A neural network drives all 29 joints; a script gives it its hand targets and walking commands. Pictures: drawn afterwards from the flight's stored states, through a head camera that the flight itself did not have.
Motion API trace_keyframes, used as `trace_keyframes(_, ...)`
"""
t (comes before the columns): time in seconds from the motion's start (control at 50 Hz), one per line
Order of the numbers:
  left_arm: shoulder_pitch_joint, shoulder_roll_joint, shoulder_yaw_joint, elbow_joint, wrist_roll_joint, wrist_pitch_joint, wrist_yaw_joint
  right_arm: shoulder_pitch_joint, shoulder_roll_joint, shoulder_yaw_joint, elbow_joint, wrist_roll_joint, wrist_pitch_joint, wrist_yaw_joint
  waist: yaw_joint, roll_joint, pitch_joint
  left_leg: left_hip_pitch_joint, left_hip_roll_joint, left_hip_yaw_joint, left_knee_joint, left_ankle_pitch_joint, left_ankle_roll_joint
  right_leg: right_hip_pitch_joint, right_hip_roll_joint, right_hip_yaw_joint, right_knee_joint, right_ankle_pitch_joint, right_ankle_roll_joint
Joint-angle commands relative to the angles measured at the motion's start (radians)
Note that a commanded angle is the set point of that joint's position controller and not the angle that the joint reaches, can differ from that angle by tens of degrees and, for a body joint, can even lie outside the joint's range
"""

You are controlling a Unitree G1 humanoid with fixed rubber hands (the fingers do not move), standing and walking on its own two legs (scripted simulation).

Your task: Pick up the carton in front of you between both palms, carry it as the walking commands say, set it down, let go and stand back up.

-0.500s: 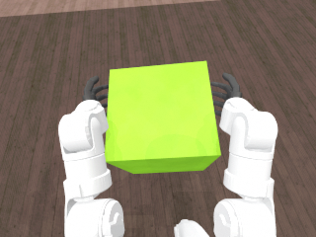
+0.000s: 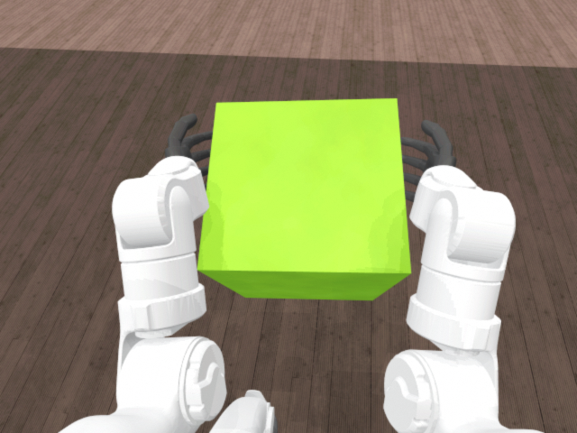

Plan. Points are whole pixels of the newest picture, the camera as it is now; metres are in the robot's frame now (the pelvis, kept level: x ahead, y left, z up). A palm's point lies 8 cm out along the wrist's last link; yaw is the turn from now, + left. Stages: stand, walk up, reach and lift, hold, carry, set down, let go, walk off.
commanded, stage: carry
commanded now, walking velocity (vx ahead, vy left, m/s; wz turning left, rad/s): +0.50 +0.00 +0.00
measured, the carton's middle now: (306, 217) +0.40 +0.03 +0.08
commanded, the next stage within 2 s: none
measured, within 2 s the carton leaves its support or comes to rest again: neither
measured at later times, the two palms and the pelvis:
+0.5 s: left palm (290, 29) +0.69 +0.09 +0.21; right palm (469, 37) +0.68 -0.19 +0.21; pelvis +0.32 -0.04 +0.01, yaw -2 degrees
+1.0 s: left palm out of the picture +0.99 +0.07 +0.22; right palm out of the picture +0.96 -0.21 +0.22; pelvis +0.61 -0.05 +0.05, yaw -1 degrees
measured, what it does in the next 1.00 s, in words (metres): climbs: left foot, then right foot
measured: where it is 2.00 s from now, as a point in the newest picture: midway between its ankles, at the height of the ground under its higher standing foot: (355, 176)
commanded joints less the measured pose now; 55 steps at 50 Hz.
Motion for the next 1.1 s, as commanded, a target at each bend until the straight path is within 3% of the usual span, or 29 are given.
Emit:
trace_keyframes(0.0,-0.608,-0.93,-0.642,0.076,-0.403,0.083,-0.265,-0.616,0.795,0.561,0.122,0.324,-0.006,0.125,-0.04,-0.08,-0.425,0.21,-0.102,0.156,-0.202,0.061,0.032,0.314,-0.215,0.083,0.058,1.095,-0.059)
trace_keyframes(0.04,-0.625,-0.906,-0.629,0.054,-0.373,0.079,-0.26,-0.617,0.811,0.565,0.164,0.344,0.001,0.136,-0.121,-0.135,-0.502,0.517,-0.121,0.152,-0.308,0.06,0.062,0.194,-0.2,0.017,0.293,1.16,0.008)
trace_keyframes(0.06,-0.565,-0.934,-0.6,0.121,-0.363,0.087,-0.269,-0.663,0.842,0.583,0.122,0.384,-0.005,0.141,-0.203,-0.079,-0.588,0.784,-0.036,0.024,-0.373,0.066,0.098,0.001,-0.151,-0.031,0.496,0.875,0.037)
trace_keyframes(0.08,-0.616,-0.935,-0.575,0.094,-0.367,0.084,-0.269,-0.639,0.818,0.561,0.208,0.375,0.004,0.148,-0.196,0.129,-0.667,1.012,0.311,-0.564,-0.4,0.096,0.23,-0.289,-0.039,0.007,0.747,0.261,0.096)
trace_keyframes(0.1,-0.614,-0.941,-0.594,0.092,-0.353,0.083,-0.267,-0.653,0.874,0.58,0.188,0.397,-0.009,0.154,-0.228,0.197,-0.594,1.124,0.365,-0.766,-0.447,0.221,0.355,-0.577,0.076,0.056,0.98,-0.096,0.11)
trace_keyframes(0.14,-0.587,-0.996,-0.544,0.133,-0.306,0.075,-0.257,-0.798,0.965,0.633,0.076,0.491,-0.026,0.174,-0.209,0.159,-0.552,1.081,0.305,-0.558,-0.381,0.424,0.274,-0.7,-0.006,0.131,1.047,-0.06,0.063)
trace_keyframes(0.22,-0.626,-1.005,-0.543,0.065,-0.242,0.031,-0.227,-0.946,1.115,0.709,0.033,0.629,-0.049,0.219,-0.152,0.0,-0.514,0.84,0.257,-0.419,-0.461,0.167,0.173,-0.587,-0.086,0.105,0.859,0.004,0.055)
trace_keyframes(0.32,-0.614,-0.946,-0.58,-0.016,-0.22,0.032,-0.208,-0.831,1.028,0.672,0.081,0.593,-0.046,0.202,-0.165,0.13,-0.461,0.752,0.256,-0.231,-0.483,0.242,0.145,-0.47,-0.126,0.087,0.41,0.149,0.083)
trace_keyframes(0.38,-0.54,-0.886,-0.572,0.097,-0.223,0.079,-0.227,-0.773,0.952,0.634,0.107,0.538,-0.024,0.19,-0.147,0.176,-0.44,0.654,0.205,-0.111,-0.444,0.269,0.104,-0.259,-0.05,-0.058,0.255,0.227,0.075)
trace_keyframes(0.42,-0.603,-0.907,-0.603,0.076,-0.267,0.087,-0.233,-0.753,0.914,0.628,0.118,0.51,-0.006,0.183,-0.099,0.139,-0.462,0.62,0.152,0.005,-0.238,0.507,0.068,-0.05,0.052,-0.185,0.126,0.21,0.062)
trace_keyframes(0.44,-0.553,-0.9,-0.594,0.13,-0.27,0.094,-0.231,-0.781,0.886,0.607,0.116,0.514,0.002,0.176,-0.054,0.093,-0.558,0.508,0.109,0.038,-0.048,0.498,0.024,0.201,-0.006,-0.098,0.142,0.178,0.04)
trace_keyframes(0.46,-0.594,-0.894,-0.599,0.122,-0.29,0.094,-0.228,-0.761,0.864,0.589,0.131,0.482,0.011,0.174,-0.018,-0.069,-0.602,0.304,0.051,0.046,0.189,0.237,-0.039,0.376,-0.22,0.277,0.063,0.061,-0.061)
trace_keyframes(0.48,-0.574,-0.868,-0.589,0.152,-0.289,0.098,-0.226,-0.762,0.862,0.542,0.155,0.486,0.022,0.176,-0.034,-0.263,-0.582,0.025,-0.093,0.037,0.379,-0.254,-0.055,0.477,-0.409,0.727,-0.056,0.159,-0.19)
trace_keyframes(0.54,-0.71,-0.982,-0.612,0.108,-0.356,0.093,-0.246,-0.801,0.898,0.502,0.222,0.444,0.025,0.172,0.013,-0.047,-0.519,-0.142,0.002,-0.102,0.534,-0.263,0.003,0.418,-0.37,0.53,0.059,0.438,-0.181)
trace_keyframes(0.58,-0.787,-1.085,-0.638,0.012,-0.426,0.079,-0.266,-0.8,0.965,0.486,0.189,0.436,0.011,0.178,-0.032,-0.059,-0.544,-0.045,0.039,-0.108,0.382,-0.186,0.004,0.348,-0.305,0.369,0.027,0.313,-0.087)
trace_keyframes(0.6,-0.881,-1.106,-0.647,-0.055,-0.464,0.069,-0.274,-0.797,0.989,0.498,0.199,0.422,0.01,0.169,-0.043,-0.119,-0.505,-0.025,0.04,-0.08,0.364,-0.171,-0.003,0.274,-0.317,0.326,-0.008,0.292,-0.082)
trace_keyframes(0.66,-0.77,-1.08,-0.599,0.061,-0.441,0.079,-0.276,-0.791,0.922,0.482,0.183,0.38,-0.004,0.139,-0.039,-0.077,-0.479,0.062,0.044,-0.046,0.157,-0.161,-0.004,0.214,-0.306,0.275,-0.071,0.331,-0.113)
trace_keyframes(0.72,-0.791,-1.034,-0.608,0.061,-0.422,0.088,-0.278,-0.749,0.906,0.485,0.198,0.347,0.003,0.133,-0.037,-0.166,-0.458,0.164,0.02,0.009,-0.082,-0.061,-0.011,0.173,-0.274,0.178,-0.064,0.296,-0.083)
trace_keyframes(0.76,-0.71,-1.043,-0.616,0.126,-0.409,0.089,-0.274,-0.811,0.885,0.517,0.148,0.381,-0.007,0.137,-0.055,-0.125,-0.483,0.335,-0.033,0.074,-0.252,-0.041,-0.008,0.12,-0.242,0.092,-0.023,0.273,-0.048)
trace_keyframes(0.8,-0.719,-1.014,-0.601,0.085,-0.377,0.084,-0.266,-0.746,0.91,0.517,0.217,0.375,0.011,0.15,-0.113,-0.112,-0.505,0.569,-0.063,0.123,-0.389,0.057,0.002,0.055,-0.201,0.005,0.186,0.482,-0.003)
trace_keyframes(0.82,-0.7,-1.008,-0.569,0.172,-0.363,0.102,-0.265,-0.712,0.886,0.499,0.256,0.382,0.016,0.155,-0.143,-0.025,-0.576,0.856,0.025,-0.022,-0.351,-0.006,0.071,-0.156,-0.154,-0.036,0.379,0.488,0.045)
trace_keyframes(0.84,-0.735,-1.003,-0.587,0.137,-0.362,0.097,-0.264,-0.692,0.871,0.49,0.324,0.375,0.017,0.155,-0.19,0.232,-0.626,1.032,0.306,-0.473,-0.385,-0.049,0.197,-0.422,-0.089,-0.046,0.662,0.2,0.095)
trace_keyframes(0.86,-0.674,-1.012,-0.561,0.222,-0.352,0.115,-0.27,-0.69,0.862,0.479,0.262,0.377,0.003,0.154,-0.232,0.311,-0.576,1.158,0.369,-0.697,-0.428,0.238,0.33,-0.683,0.038,-0.006,0.877,-0.135,0.12)
trace_keyframes(0.88,-0.721,-1.027,-0.551,0.165,-0.331,0.102,-0.267,-0.693,0.905,0.5,0.278,0.39,0.005,0.16,-0.231,0.234,-0.565,1.15,0.361,-0.676,-0.364,0.411,0.335,-0.785,-0.01,0.094,1.018,-0.175,0.093)
trace_keyframes(0.94,-0.706,-1.074,-0.536,0.187,-0.32,0.078,-0.242,-0.882,1.017,0.547,0.161,0.499,-0.012,0.19,-0.206,0.083,-0.478,0.998,0.287,-0.418,-0.399,0.299,0.169,-0.781,-0.076,0.083,0.882,-0.116,0.069)
trace_keyframes(0.96,-0.658,-1.06,-0.52,0.145,-0.285,0.068,-0.229,-0.939,1.066,0.57,0.077,0.55,-0.025,0.207,-0.162,0.113,-0.514,0.91,0.288,-0.405,-0.436,0.224,0.15,-0.685,-0.102,0.111,0.863,-0.008,0.059)
trace_keyframes(1.0,-0.659,-1.02,-0.502,0.113,-0.243,0.048,-0.214,-0.989,1.059,0.618,0.082,0.573,-0.021,0.221,-0.18,0.142,-0.443,0.85,0.251,-0.287,-0.484,0.193,0.148,-0.676,-0.072,0.008,0.733,0.025,0.069)
trace_keyframes(1.02,-0.708,-1.024,-0.546,0.046,-0.261,0.044,-0.21,-0.928,1.065,0.637,0.098,0.585,-0.029,0.217,-0.161,0.151,-0.462,0.785,0.294,-0.291,-0.505,0.162,0.129,-0.562,-0.125,0.065,0.588,0.032,0.061)
trace_keyframes(1.08,-0.645,-0.916,-0.548,0.069,-0.202,0.051,-0.192,-0.845,1.003,0.607,0.169,0.56,-0.018,0.214,-0.143,0.261,-0.409,0.634,0.185,-0.113,-0.443,0.22,0.076,-0.257,-0.027,-0.066,0.243,0.148,0.09)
